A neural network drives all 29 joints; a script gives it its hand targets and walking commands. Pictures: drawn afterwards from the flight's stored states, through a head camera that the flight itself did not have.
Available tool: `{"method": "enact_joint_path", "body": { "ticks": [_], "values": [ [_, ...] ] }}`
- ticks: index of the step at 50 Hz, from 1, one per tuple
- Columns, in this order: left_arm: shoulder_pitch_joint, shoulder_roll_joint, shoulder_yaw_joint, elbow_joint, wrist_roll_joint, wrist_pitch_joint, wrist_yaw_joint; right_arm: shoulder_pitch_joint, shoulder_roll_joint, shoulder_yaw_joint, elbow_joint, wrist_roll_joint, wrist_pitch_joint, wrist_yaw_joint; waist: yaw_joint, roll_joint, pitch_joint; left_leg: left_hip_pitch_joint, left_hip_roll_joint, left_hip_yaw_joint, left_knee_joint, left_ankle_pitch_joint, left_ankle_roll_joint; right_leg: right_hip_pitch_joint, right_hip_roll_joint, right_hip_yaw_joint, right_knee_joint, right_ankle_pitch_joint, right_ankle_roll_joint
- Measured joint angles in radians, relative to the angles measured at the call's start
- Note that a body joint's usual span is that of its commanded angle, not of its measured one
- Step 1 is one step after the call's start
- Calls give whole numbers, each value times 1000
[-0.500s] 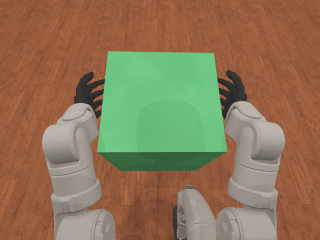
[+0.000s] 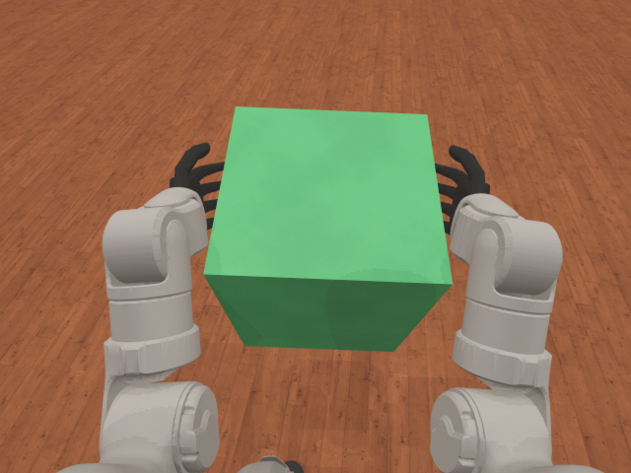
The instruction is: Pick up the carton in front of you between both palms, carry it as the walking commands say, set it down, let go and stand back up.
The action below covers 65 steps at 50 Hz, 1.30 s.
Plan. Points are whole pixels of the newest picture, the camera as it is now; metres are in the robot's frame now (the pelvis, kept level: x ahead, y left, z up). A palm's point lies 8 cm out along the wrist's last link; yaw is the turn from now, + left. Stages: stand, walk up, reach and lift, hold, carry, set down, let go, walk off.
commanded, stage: carry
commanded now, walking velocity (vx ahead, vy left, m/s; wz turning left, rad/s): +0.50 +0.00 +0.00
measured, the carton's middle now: (324, 244) +0.37 +0.01 +0.11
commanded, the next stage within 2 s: none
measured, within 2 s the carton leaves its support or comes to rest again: neither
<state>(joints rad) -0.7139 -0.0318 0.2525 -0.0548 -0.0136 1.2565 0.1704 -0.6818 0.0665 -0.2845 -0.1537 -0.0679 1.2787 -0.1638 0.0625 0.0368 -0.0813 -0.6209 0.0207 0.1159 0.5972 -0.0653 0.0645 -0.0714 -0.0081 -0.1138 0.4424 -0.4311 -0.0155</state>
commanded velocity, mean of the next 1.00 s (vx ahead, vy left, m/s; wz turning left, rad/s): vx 0.50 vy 0.00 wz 0.00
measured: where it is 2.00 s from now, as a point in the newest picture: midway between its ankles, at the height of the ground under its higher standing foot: (338, 226)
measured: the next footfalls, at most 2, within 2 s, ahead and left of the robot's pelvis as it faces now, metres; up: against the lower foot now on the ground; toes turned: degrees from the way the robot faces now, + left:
left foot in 0.04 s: +0.22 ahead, +0.08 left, +0.00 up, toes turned +6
right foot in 0.58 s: +0.50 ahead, -0.11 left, +0.00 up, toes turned -10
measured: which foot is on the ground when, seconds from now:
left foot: up 0.00-0.02, down 0.04-0.62, up 0.64-1.00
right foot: down 0.00-0.04, up 0.06-0.56, down 0.58-1.00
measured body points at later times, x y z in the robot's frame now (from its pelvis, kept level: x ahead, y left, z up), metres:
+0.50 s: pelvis +0.29 +0.01 +0.02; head +0.32 +0.02 +0.47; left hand +0.61 +0.16 +0.10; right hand +0.60 -0.15 +0.10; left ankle +0.18 +0.08 -0.73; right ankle +0.41 -0.13 -0.69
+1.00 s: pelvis +0.64 +0.01 +0.00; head +0.61 -0.01 +0.45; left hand +0.89 +0.16 +0.10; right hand +0.90 -0.14 +0.10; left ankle +0.79 +0.13 -0.72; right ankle +0.46 -0.10 -0.73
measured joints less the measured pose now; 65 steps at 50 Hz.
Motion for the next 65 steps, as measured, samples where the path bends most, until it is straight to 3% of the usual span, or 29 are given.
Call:
{"method": "enact_joint_path", "body": {
  "ticks": [2,3,6,9,13,17,23,26,29,31,34,36,44,50,52,53,56,58,61,65],
  "values": [
    [-25,9,7,39,10,26,0,-30,-15,1,58,9,17,-5,-33,-9,-22,88,-18,28,-80,5,1,33,-12,10,83,-79,16],
    [-36,18,9,55,12,34,-1,-44,-17,-2,85,11,16,-8,-57,-27,-26,96,-31,39,-51,-13,22,12,-32,15,186,-112,18],
    [-47,20,41,97,30,57,-3,-77,-12,-9,179,16,10,-17,-109,-33,-7,115,-44,50,18,-97,57,-165,-7,96,581,-60,0],
    [-38,-10,74,118,62,60,-4,-58,-9,-17,215,32,2,-16,-122,-27,17,188,-48,57,-68,-96,58,-345,1,99,724,54,-16],
    [0,-43,87,85,89,16,-17,-16,5,-17,188,38,-44,-16,-122,-25,49,287,-50,62,-196,-86,58,-517,-29,72,657,156,-8],
    [106,-71,58,38,101,-44,-39,72,45,-18,133,12,-85,-5,-108,-24,48,390,-54,60,-304,-97,47,-596,-64,56,482,258,13],
    [325,-119,-4,-140,95,-91,-48,302,121,24,-45,-5,-152,24,-75,-34,42,543,-50,36,-393,-164,16,-573,-74,29,235,354,13],
    [431,-130,-57,-248,93,-96,-48,397,93,100,-143,1,-147,39,-61,-32,40,609,-44,24,-383,-235,-5,-520,-55,2,129,387,1],
    [497,-111,-111,-329,82,-87,-47,454,79,143,-229,6,-125,39,-64,-20,31,646,-27,7,-276,-353,-33,-412,-21,-57,5,403,-23],
    [517,-107,-139,-335,83,-88,-47,482,73,146,-256,8,-115,39,-59,25,20,559,21,-14,-7,-385,-52,-374,5,-91,27,325,-54],
    [554,-103,-167,-325,84,-73,-48,541,65,162,-274,2,-98,41,-47,17,5,324,7,-75,467,-387,-64,-322,-7,-98,42,247,-59],
    [606,-98,-177,-331,84,-62,-49,580,62,188,-265,-3,-87,41,-45,10,-16,210,20,-71,541,-327,-65,-258,-10,-94,-13,236,-47],
    [702,-96,-197,-408,75,-53,-53,656,61,239,-330,-12,-70,42,-45,-1,-74,37,88,-23,114,-108,-97,0,-18,-78,-180,158,-12],
    [688,-95,-202,-427,77,-32,-52,649,60,232,-357,-11,-49,42,-44,-12,-87,81,66,62,-101,3,-68,164,-41,-65,-154,6,44],
    [672,-94,-191,-426,82,-21,-52,632,61,233,-335,-8,-53,42,-55,-46,-81,120,36,97,-96,32,-31,164,-86,-52,-10,-92,60],
    [664,-94,-178,-413,84,-16,-52,617,61,234,-306,-8,-57,42,-64,-62,-77,117,28,109,-45,0,-11,108,-112,-35,141,-79,52],
    [645,-94,-154,-372,91,0,-52,587,62,230,-234,-7,-57,41,-82,-51,-50,162,36,113,-39,-88,4,-136,-79,65,601,-37,25],
    [644,-94,-158,-346,93,-5,-52,597,62,225,-219,-7,-63,41,-82,-42,-41,223,38,116,-108,-84,-9,-269,-68,73,696,25,6],
    [660,-95,-174,-344,93,-30,-56,625,61,226,-236,-7,-81,41,-84,-39,-42,316,37,116,-212,-82,-21,-393,-80,48,589,93,2],
    [691,-95,-189,-379,91,-52,-58,654,61,236,-279,-4,-95,41,-85,-30,-60,429,39,110,-304,-106,-44,-449,-89,15,297,174,20]
  ]
}}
